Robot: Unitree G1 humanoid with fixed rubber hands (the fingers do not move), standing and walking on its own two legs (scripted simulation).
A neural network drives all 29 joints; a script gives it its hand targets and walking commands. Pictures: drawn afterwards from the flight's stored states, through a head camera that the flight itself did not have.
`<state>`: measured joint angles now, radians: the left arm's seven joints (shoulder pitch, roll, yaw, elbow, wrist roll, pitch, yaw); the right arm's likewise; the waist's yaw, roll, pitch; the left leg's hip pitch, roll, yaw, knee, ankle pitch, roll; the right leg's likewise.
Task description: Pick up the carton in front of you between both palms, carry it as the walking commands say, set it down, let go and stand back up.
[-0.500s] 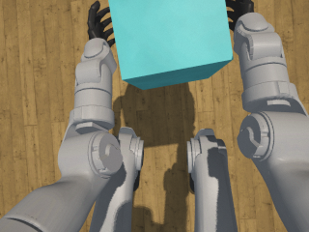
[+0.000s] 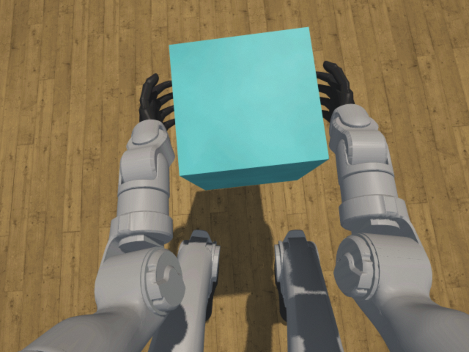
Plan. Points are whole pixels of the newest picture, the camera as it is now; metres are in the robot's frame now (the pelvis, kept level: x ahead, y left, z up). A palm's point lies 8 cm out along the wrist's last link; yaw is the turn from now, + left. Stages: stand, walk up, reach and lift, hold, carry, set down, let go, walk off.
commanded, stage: reach and lift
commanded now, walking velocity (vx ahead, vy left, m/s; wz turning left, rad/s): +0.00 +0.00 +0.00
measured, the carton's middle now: (245, 126) +0.49 +0.00 -0.12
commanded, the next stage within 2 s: hold in 1.98 s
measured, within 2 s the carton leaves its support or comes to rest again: neither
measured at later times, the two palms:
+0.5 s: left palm (95, 109) +0.42 +0.15 +0.11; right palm (384, 102) +0.42 -0.15 +0.11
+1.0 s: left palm out of the picture +0.38 +0.15 +0.25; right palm out of the picture +0.37 -0.14 +0.25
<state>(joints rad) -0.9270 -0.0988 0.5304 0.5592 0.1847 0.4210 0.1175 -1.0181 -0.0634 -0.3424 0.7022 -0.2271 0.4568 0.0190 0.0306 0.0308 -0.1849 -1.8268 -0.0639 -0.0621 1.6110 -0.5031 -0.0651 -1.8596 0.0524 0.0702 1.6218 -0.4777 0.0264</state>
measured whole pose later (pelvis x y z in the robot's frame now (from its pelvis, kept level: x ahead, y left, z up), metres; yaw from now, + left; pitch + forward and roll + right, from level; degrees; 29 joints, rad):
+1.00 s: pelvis +0.08 +0.01 +0.23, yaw -1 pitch +1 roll +0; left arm -0.28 -0.16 0.28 0.40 0.24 0.54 0.03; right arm -0.25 0.15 -0.24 0.37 -0.25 0.57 -0.01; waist -0.01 0.01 -0.08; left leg -0.30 -0.02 -0.09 0.54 -0.26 -0.01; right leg -0.31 0.01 0.07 0.52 -0.24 0.02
